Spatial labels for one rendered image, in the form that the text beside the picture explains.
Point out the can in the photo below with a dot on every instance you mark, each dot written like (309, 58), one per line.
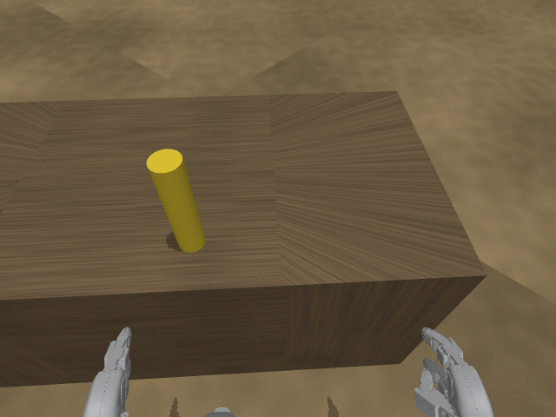
(168, 172)

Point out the right robot hand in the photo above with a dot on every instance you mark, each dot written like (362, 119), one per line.
(461, 391)

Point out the left robot hand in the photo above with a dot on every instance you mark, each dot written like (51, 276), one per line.
(110, 388)

